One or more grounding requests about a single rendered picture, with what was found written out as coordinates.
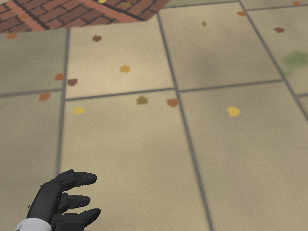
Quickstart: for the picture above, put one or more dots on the left robot hand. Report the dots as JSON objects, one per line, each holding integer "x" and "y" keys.
{"x": 50, "y": 202}

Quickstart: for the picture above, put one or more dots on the left robot forearm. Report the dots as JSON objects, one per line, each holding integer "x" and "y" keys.
{"x": 33, "y": 224}

